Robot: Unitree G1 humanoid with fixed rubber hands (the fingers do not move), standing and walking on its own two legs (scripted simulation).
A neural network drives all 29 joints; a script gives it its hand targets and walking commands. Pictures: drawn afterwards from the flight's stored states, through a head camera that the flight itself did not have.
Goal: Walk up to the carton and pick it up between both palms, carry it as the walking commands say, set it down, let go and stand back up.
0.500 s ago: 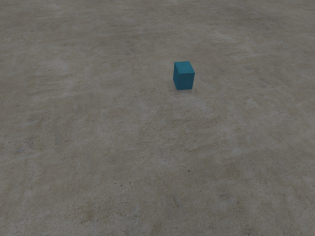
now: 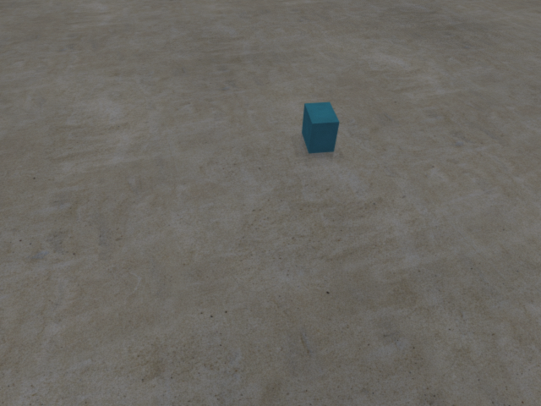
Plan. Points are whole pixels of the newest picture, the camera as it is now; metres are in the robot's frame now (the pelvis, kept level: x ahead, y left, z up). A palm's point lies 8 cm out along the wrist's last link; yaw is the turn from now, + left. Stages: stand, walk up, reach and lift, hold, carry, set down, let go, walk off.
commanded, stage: walk up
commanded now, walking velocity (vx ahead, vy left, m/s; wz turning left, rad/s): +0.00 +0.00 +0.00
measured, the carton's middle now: (319, 127) +1.77 -0.29 -0.67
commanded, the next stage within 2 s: none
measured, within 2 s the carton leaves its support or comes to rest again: neither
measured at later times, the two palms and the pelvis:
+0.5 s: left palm (122, 374) +0.21 +0.23 -0.06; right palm out of the picture +0.13 -0.42 -0.12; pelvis +0.08 -0.09 -0.03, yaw -6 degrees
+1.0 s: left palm (170, 262) +0.43 +0.22 -0.11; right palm (497, 297) +0.34 -0.39 -0.06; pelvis +0.29 -0.08 -0.02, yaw -8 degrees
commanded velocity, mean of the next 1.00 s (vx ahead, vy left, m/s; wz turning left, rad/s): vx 0.00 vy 0.00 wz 0.00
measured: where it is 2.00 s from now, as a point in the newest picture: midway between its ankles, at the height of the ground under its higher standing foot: (319, 275)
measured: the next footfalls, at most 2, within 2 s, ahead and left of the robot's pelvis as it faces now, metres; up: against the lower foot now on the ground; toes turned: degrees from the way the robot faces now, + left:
right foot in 0.40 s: +0.18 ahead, -0.23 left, +0.00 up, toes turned -11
left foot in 0.84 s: +0.42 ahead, +0.04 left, +0.00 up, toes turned -4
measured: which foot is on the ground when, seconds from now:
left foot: down 0.00-0.38, up 0.40-0.82, down 0.84-1.00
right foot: down 0.00-0.14, up 0.16-0.38, down 0.40-0.82, up 0.84-1.00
